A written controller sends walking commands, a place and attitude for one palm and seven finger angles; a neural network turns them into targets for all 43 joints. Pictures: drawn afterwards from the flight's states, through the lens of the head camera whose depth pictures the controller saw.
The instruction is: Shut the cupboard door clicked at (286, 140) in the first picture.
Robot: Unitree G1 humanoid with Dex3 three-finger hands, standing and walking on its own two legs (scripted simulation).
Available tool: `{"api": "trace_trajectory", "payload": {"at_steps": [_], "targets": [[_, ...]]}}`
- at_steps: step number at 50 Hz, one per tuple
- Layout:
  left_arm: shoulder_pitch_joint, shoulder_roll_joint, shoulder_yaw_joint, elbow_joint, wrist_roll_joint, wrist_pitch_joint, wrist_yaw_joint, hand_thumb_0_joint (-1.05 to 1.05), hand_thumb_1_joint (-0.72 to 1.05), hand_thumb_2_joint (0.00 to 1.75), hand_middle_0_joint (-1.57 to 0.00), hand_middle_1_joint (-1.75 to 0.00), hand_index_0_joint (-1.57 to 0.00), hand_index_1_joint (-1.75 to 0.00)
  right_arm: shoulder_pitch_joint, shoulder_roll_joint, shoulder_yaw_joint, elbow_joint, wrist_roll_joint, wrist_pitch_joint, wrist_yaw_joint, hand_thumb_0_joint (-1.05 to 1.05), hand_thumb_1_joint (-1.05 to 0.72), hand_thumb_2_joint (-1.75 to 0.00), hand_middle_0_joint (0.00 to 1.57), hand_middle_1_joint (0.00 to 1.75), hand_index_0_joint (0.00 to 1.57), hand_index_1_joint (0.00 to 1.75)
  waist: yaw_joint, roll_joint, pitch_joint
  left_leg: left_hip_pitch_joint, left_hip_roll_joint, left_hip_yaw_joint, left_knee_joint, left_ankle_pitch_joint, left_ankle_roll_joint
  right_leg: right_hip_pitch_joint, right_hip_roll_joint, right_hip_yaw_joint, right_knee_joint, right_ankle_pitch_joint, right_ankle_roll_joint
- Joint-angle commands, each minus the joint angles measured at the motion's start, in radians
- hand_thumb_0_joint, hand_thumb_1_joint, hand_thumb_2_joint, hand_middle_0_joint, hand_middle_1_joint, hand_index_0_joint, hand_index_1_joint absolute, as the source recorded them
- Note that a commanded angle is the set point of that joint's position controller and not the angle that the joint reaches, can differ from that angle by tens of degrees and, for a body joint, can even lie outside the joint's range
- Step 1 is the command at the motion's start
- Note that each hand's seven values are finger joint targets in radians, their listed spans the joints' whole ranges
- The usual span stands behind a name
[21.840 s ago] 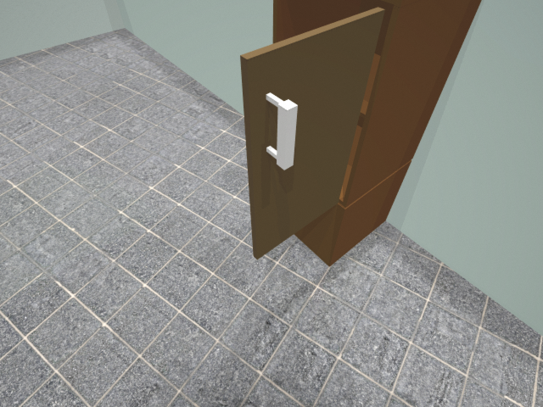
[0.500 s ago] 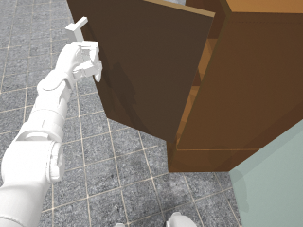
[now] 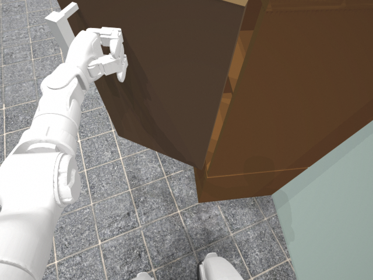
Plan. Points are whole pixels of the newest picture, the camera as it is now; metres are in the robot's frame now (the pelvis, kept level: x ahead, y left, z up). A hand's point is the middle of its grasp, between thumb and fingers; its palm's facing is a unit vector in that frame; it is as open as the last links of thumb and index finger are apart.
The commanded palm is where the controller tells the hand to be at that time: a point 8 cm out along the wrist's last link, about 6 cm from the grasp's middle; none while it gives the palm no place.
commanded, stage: push the door shut along its arc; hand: left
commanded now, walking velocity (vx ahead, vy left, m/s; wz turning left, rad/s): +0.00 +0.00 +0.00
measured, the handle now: (77, 43) +0.58 +0.15 +0.14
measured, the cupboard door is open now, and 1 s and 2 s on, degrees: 60 55 55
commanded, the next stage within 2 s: pull the fist back off the door in 0.20 s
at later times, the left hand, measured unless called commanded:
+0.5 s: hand (132, 52) +0.53 +0.04 +0.15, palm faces +0.00 -1.00 +0.04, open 3.2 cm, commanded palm +0.51 +0.08 +0.14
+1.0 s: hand (129, 82) +0.47 +0.05 +0.14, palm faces -0.03 -1.00 +0.00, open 3.1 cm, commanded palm +0.43 +0.10 +0.14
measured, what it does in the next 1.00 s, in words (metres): stands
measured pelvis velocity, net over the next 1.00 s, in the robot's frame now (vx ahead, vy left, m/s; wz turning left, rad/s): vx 0.00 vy -0.01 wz -0.01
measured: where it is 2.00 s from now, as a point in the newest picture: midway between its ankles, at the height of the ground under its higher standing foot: outside the picture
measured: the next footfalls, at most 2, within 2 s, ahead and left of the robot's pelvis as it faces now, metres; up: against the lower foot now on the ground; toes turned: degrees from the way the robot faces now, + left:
none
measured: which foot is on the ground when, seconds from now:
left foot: down 0.00-1.00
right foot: down 0.00-1.00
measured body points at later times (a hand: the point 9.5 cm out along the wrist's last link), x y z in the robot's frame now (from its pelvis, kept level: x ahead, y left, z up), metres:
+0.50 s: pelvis +0.00 +0.00 +0.00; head +0.11 +0.00 +0.43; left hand +0.53 +0.09 +0.15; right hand +0.00 -0.26 -0.13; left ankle -0.03 +0.11 -0.70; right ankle +0.02 -0.12 -0.70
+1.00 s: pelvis +0.00 -0.01 +0.01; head +0.06 -0.02 +0.46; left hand +0.46 +0.11 +0.14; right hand +0.01 -0.27 -0.11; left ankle -0.03 +0.11 -0.70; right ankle +0.02 -0.12 -0.70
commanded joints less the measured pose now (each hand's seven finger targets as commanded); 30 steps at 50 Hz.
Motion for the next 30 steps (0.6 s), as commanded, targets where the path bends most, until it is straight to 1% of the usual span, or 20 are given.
{"api": "trace_trajectory", "payload": {"at_steps": [1,3,4,5,8,10,11,13,15,16,17,18,19,20,22,23,24,26,29,30], "targets": [[-0.579,0.188,0.01,-0.192,-0.016,-0.051,-0.002,0.0,0.9,0.9,-1.3,-1.5,-1.3,-1.5,0.159,-0.176,-0.07,-0.043,0.004,-0.013,-0.021,0.0,-0.9,-0.9,0.2,0.3,0.2,0.3,-0.043,-0.019,-0.452,0.238,-0.024,-0.037,-0.045,0.384,0.027,0.201,0.03,-0.018,-0.064,0.381,-0.024],[-0.627,0.142,-0.022,-0.216,-0.033,-0.049,-0.009,0.0,0.9,0.9,-1.3,-1.5,-1.3,-1.5,0.159,-0.175,-0.071,-0.039,0.006,-0.016,-0.023,0.0,-0.9,-0.9,0.2,0.3,0.2,0.3,-0.054,0.027,-0.477,0.28,-0.028,-0.036,-0.038,0.406,0.029,0.179,0.032,-0.028,-0.055,0.386,-0.028],[-0.647,0.175,-0.005,-0.234,-0.025,-0.053,-0.01,0.0,0.9,0.9,-1.3,-1.5,-1.3,-1.5,0.167,-0.182,-0.072,-0.03,0.001,-0.015,-0.021,0.0,-0.9,-0.9,0.2,0.3,0.2,0.3,-0.046,0.044,-0.51,0.315,-0.025,-0.049,-0.035,0.43,0.023,0.168,0.035,-0.029,-0.052,0.385,-0.03],[-0.639,0.127,-0.04,-0.23,-0.027,-0.05,-0.016,0.0,0.9,0.9,-1.3,-1.5,-1.3,-1.5,0.16,-0.176,-0.074,-0.028,0.001,-0.016,-0.021,0.0,-0.9,-0.9,0.2,0.3,0.2,0.3,-0.054,0.048,-0.519,0.337,-0.026,-0.05,-0.029,0.436,0.024,0.143,0.035,-0.029,-0.053,0.38,-0.03],[-0.684,0.048,-0.088,-0.212,-0.052,-0.038,-0.022,0.0,0.9,0.9,-1.3,-1.5,-1.3,-1.5,0.161,-0.176,-0.072,-0.003,0.0,-0.02,-0.025,0.0,-0.9,-0.9,0.2,0.3,0.2,0.3,-0.078,0.051,-0.489,0.354,-0.026,-0.053,-0.021,0.448,0.027,0.097,0.038,-0.049,-0.046,0.366,-0.033],[-0.711,0.071,-0.081,-0.216,-0.044,-0.036,-0.022,0.0,0.9,0.9,-1.3,-1.5,-1.3,-1.5,0.163,-0.181,-0.074,0.008,-0.005,-0.02,-0.024,0.0,-0.9,-0.9,0.2,0.3,0.2,0.3,-0.077,0.048,-0.505,0.357,-0.025,-0.063,-0.018,0.433,0.024,0.084,0.039,-0.045,-0.047,0.347,-0.033],[-0.718,0.03,-0.107,-0.217,-0.044,-0.035,-0.022,0.0,0.9,0.9,-1.3,-1.5,-1.3,-1.5,0.16,-0.176,-0.075,0.012,-0.005,-0.023,-0.023,0.0,-0.9,-0.9,0.2,0.3,0.2,0.3,-0.084,0.042,-0.504,0.362,-0.028,-0.061,-0.015,0.436,0.026,0.075,0.039,-0.046,-0.046,0.351,-0.033],[-0.743,-0.007,-0.129,-0.233,-0.055,-0.038,-0.018,0.0,0.9,0.9,-1.3,-1.5,-1.3,-1.5,0.157,-0.174,-0.073,0.021,-0.004,-0.028,-0.023,0.0,-0.9,-0.9,0.2,0.3,0.2,0.3,-0.087,0.092,-0.504,0.394,-0.029,-0.066,-0.01,0.465,0.026,0.04,0.04,-0.057,-0.033,0.34,-0.04],[-0.754,-0.019,-0.144,-0.211,-0.048,-0.037,-0.016,0.0,0.9,0.9,-1.3,-1.5,-1.3,-1.5,0.154,-0.175,-0.076,0.038,-0.009,-0.03,-0.022,0.0,-0.9,-0.9,0.2,0.3,0.2,0.3,-0.094,0.068,-0.492,0.397,-0.024,-0.075,-0.007,0.438,0.023,0.009,0.04,-0.058,-0.038,0.309,-0.037],[-0.786,0.016,0.08,-0.206,-0.132,-0.012,0.199,0.0,0.9,0.9,-1.3,-1.5,-1.3,-1.5,0.168,-0.133,-0.061,0.008,0.006,-0.043,-0.008,0.0,-0.9,-0.9,0.2,0.3,0.2,0.3,-0.037,0.136,-0.497,0.288,-0.014,-0.097,-0.013,0.433,-0.009,0.084,0.027,-0.04,-0.052,0.32,-0.026],[-0.714,-0.047,0.031,-0.16,-0.098,0.005,0.306,0.0,0.9,0.9,-1.3,-1.5,-1.3,-1.5,0.183,-0.125,-0.058,0.013,-0.001,-0.046,0.017,0.0,-0.9,-0.9,0.2,0.3,0.2,0.3,-0.043,0.096,-0.507,0.277,-0.01,-0.096,-0.032,0.42,-0.015,0.114,0.03,-0.044,-0.054,0.321,-0.016],[-0.698,-0.056,0.059,-0.175,-0.09,-0.008,0.395,0.0,0.9,0.9,-1.3,-1.5,-1.3,-1.5,0.197,-0.124,-0.065,0.007,-0.008,-0.049,0.032,0.0,-0.9,-0.9,0.2,0.3,0.2,0.3,-0.051,-0.006,-0.513,0.258,-0.009,-0.105,-0.032,0.442,-0.013,0.147,0.033,-0.057,-0.053,0.344,-0.009],[-0.699,-0.092,0.048,-0.212,-0.062,-0.034,0.478,0.0,0.9,0.9,-1.3,-1.5,-1.3,-1.5,0.201,-0.12,-0.071,0.006,-0.021,-0.047,0.052,0.0,-0.9,-0.9,0.2,0.3,0.2,0.3,-0.046,-0.002,-0.542,0.254,-0.011,-0.092,-0.032,0.469,-0.016,0.163,0.032,-0.049,-0.054,0.372,-0.004],[-0.702,-0.129,0.038,-0.275,-0.035,-0.074,0.559,0.0,0.9,0.9,-1.3,-1.5,-1.3,-1.5,0.197,-0.112,-0.076,0.0,-0.035,-0.049,0.072,0.0,-0.9,-0.9,0.2,0.3,0.2,0.3,-0.033,0.042,-0.577,0.273,-0.014,-0.083,-0.017,0.496,-0.02,0.159,0.03,-0.05,-0.047,0.391,-0.003],[-0.674,-0.145,-0.003,-0.343,0.074,-0.169,0.688,0.0,0.9,0.9,-1.3,-1.5,-1.3,-1.5,0.205,-0.103,-0.084,0.006,-0.065,-0.05,0.11,0.0,-0.9,-0.9,0.2,0.3,0.2,0.3,-0.019,0.078,-0.628,0.305,-0.015,-0.079,0.007,0.549,-0.027,0.148,0.03,-0.053,-0.017,0.41,-0.005],[-0.623,-0.154,-0.027,-0.298,0.118,-0.191,0.706,0.0,0.9,0.9,-1.3,-1.5,-1.3,-1.5,0.213,-0.106,-0.087,0.005,-0.067,-0.043,0.119,0.0,-0.9,-0.9,0.2,0.3,0.2,0.3,-0.024,0.04,-0.601,0.294,-0.015,-0.079,0.009,0.561,-0.023,0.145,0.031,-0.053,-0.013,0.418,-0.007],[-0.591,-0.127,-0.038,-0.245,0.161,-0.197,0.703,0.0,0.9,0.9,-1.3,-1.5,-1.3,-1.5,0.219,-0.112,-0.089,0.014,-0.067,-0.029,0.125,0.0,-0.9,-0.9,0.2,0.3,0.2,0.3,-0.029,0.019,-0.563,0.275,-0.011,-0.07,-0.009,0.517,-0.019,0.143,0.03,-0.047,-0.022,0.395,-0.007],[-0.595,-0.071,-0.026,-0.185,0.189,-0.183,0.678,0.0,0.9,0.9,-1.3,-1.5,-1.3,-1.5,0.212,-0.124,-0.087,-0.002,-0.056,0.001,0.123,0.0,-0.9,-0.9,0.2,0.3,0.2,0.3,-0.027,-0.013,-0.535,0.213,-0.023,-0.047,-0.043,0.376,-0.004,0.2,0.025,-0.028,-0.052,0.351,-0.01],[-0.606,-0.001,0.031,-0.155,0.155,-0.155,0.633,0.0,0.9,0.9,-1.3,-1.5,-1.3,-1.5,0.194,-0.13,-0.078,-0.029,-0.036,0.027,0.098,0.0,-0.9,-0.9,0.2,0.3,0.2,0.3,-0.014,-0.032,-0.512,0.186,-0.026,-0.04,-0.085,0.291,0.001,0.267,0.026,-0.015,-0.08,0.325,-0.013],[-0.588,-0.016,0.033,-0.149,0.129,-0.15,0.619,0.0,0.9,0.9,-1.3,-1.5,-1.3,-1.5,0.18,-0.127,-0.075,-0.039,-0.031,0.028,0.093,0.0,-0.9,-0.9,0.2,0.3,0.2,0.3,-0.01,-0.042,-0.502,0.174,-0.028,-0.031,-0.093,0.268,0.004,0.286,0.027,-0.01,-0.092,0.319,-0.012]]}}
